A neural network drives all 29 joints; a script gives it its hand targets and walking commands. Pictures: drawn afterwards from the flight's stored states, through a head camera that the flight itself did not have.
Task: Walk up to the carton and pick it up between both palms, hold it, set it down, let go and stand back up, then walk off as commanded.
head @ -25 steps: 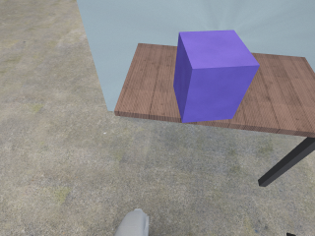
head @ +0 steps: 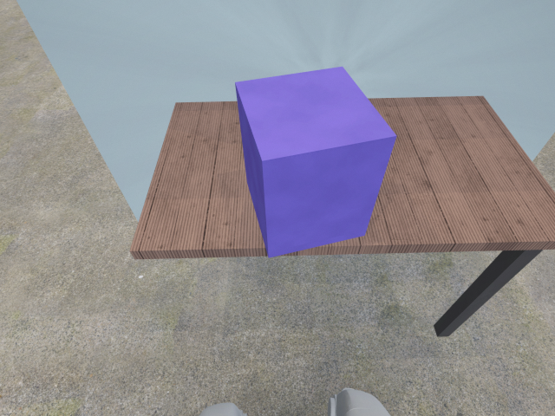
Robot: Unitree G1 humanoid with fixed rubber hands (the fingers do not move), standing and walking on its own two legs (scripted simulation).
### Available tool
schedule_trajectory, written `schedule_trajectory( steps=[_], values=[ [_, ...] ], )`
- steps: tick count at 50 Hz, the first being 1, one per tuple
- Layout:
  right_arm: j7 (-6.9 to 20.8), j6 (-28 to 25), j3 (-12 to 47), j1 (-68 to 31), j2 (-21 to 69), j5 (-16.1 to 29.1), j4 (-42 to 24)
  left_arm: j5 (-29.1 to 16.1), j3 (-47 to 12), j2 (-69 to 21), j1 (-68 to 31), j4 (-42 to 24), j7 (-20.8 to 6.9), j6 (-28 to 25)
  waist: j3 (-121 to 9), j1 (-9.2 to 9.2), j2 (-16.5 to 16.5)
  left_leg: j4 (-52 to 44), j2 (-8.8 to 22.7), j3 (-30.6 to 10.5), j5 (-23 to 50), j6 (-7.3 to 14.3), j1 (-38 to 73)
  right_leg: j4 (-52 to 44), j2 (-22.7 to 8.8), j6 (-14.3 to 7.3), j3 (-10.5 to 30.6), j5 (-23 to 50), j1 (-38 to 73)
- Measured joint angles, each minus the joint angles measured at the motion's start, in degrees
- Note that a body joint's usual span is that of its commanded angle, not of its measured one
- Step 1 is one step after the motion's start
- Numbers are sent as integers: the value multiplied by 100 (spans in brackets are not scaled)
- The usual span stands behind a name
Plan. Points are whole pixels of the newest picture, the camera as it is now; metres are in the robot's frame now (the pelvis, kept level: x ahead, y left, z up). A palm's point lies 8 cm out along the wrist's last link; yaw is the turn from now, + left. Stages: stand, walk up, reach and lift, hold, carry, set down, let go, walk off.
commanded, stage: walk up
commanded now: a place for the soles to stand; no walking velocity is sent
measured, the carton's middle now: (304, 164) +0.53 -0.03 +0.04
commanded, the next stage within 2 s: reach and lift in 1.78 s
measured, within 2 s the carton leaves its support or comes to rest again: neither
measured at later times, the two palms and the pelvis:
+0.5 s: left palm (113, 399) +0.18 +0.28 -0.12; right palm (538, 382) +0.17 -0.36 -0.08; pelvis +0.11 -0.04 -0.01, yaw +0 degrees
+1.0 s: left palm (140, 369) +0.22 +0.25 -0.11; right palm (538, 360) +0.21 -0.38 -0.09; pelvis +0.12 -0.07 -0.01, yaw +2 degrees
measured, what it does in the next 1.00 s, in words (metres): walks ahead: left foot, then right foot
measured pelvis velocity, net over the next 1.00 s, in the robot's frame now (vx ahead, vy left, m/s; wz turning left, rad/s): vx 0.12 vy -0.07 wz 0.03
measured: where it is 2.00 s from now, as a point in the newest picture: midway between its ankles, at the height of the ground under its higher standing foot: outside the picture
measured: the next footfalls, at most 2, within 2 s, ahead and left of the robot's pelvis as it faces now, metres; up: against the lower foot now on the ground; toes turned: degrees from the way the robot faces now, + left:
left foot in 0.34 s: +0.20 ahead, +0.09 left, +0.00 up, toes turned +4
right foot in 1.00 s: +0.16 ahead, -0.16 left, +0.00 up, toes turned -6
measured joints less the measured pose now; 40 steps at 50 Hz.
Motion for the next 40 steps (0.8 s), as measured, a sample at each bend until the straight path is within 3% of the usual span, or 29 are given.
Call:
schedule_trajectory(
  steps=[5, 12, 15, 17, 23, 26, 29, 40],
  values=[
    [-5, 109, 0, -6, 19, 24, 27, 1, 31, -15, 1, 2, 111, -18, 14, 255, 172, 1567, 29, -615, -214, 0, -696, -19, 415, 67, -198, 64, 100],
    [-7, 109, 0, -20, 16, 78, 24, 1, 29, -84, 0, 2, 282, -44, 9, 453, 182, 1399, 32, -495, -63, -1, -1218, -432, 647, 1, -262, -48, 506],
    [-7, 104, 0, -82, 14, 81, 22, 1, 28, -102, 0, 2, 344, -44, 6, 452, 186, 697, 33, -356, 160, -1, -1166, -393, 670, 0, -265, -197, 576],
    [-13, 65, 0, -93, 15, 67, 22, 1, 28, -102, -1, 3, 375, -44, 8, 439, 182, -71, 32, -226, 680, -14, -911, -194, 668, 0, -265, -380, 577],
    [-74, 39, -1, -170, 35, 31, 25, 1, 28, -110, -255, 1, 413, 45, 82, 191, 164, 371, 30, -310, 324, -93, -793, 1366, 585, 0, -255, -531, 173],
    [-104, 39, 1, -178, 35, -8, 25, 1, 28, -108, -448, 0, 406, 45, 83, 128, 154, 385, 29, -343, 277, -93, -753, 1167, 456, 1, -248, -697, 157],
    [-104, 46, 0, -189, 37, -22, 25, 0, 27, -103, -558, -2, 402, 7, 46, 90, 148, 490, 30, -399, 238, -120, -915, 123, 390, 4, -243, -462, 237],
    [-97, 166, 0, -330, 89, 24, 30, 1, 28, -187, -561, 9, 527, -47, 67, 94, 184, 510, 33, -561, -94, -123, -874, 85, 430, 51, -312, -373, 238]
  ],
)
